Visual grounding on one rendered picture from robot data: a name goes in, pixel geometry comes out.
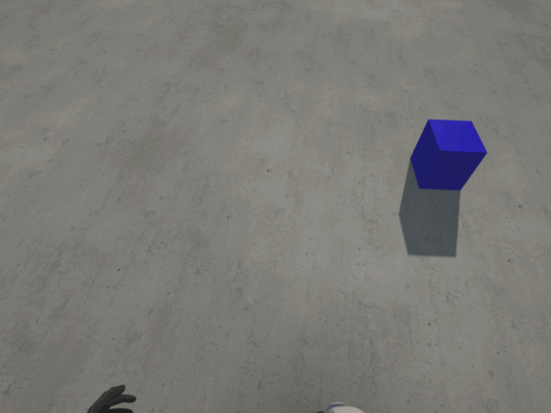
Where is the left robot hand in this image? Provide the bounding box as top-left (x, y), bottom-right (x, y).
top-left (87, 385), bottom-right (136, 413)

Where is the carton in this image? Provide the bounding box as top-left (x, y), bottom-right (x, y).
top-left (411, 120), bottom-right (487, 190)

